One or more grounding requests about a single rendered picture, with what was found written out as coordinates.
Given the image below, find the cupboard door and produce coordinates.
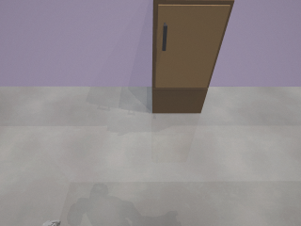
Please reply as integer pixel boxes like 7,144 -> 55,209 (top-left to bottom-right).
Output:
155,4 -> 230,88

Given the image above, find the handle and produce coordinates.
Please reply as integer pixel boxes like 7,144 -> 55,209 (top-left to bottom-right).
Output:
162,23 -> 167,51

